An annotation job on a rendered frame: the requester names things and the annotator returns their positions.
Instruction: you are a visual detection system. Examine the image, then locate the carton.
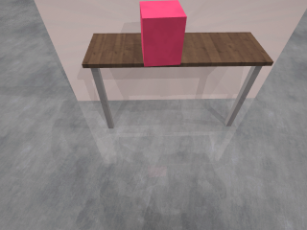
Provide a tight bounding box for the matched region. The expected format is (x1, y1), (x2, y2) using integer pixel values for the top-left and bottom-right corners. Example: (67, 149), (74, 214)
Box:
(139, 0), (187, 67)

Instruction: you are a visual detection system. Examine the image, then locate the table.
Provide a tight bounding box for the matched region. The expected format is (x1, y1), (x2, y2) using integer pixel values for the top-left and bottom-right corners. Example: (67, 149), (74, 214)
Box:
(82, 32), (273, 129)

